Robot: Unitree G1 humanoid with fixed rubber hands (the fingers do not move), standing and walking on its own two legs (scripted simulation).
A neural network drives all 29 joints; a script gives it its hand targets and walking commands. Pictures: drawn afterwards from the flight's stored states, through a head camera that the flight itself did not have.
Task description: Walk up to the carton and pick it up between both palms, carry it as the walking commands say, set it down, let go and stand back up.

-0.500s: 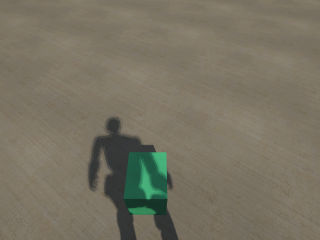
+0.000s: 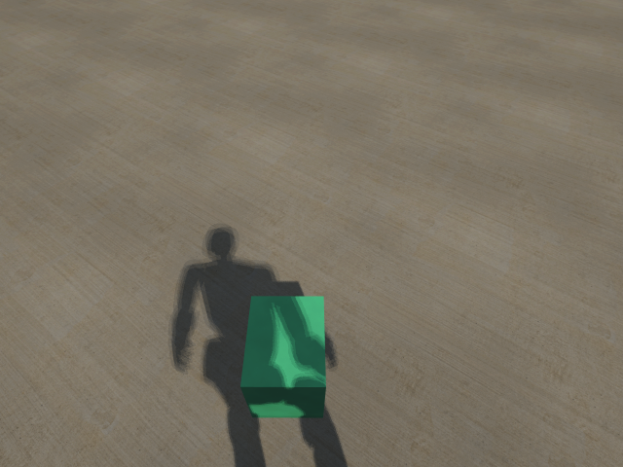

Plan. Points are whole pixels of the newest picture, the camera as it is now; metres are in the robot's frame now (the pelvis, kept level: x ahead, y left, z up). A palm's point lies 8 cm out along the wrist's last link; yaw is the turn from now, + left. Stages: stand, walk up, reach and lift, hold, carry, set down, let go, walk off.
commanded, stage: walk up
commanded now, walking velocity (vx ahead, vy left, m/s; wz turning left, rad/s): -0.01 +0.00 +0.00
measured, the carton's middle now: (287, 357) +0.53 +0.08 -0.64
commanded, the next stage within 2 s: none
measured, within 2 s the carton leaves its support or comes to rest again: neither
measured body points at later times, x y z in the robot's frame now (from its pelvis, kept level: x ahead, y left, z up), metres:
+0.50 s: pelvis +0.00 +0.00 +0.00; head +0.02 -0.01 +0.45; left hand +0.07 +0.26 -0.13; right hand +0.08 -0.25 -0.13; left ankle +0.01 +0.08 -0.74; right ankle +0.00 -0.14 -0.74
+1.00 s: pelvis +0.00 +0.00 +0.00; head +0.02 -0.01 +0.45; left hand +0.07 +0.26 -0.13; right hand +0.08 -0.25 -0.13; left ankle +0.01 +0.08 -0.74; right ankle +0.00 -0.14 -0.74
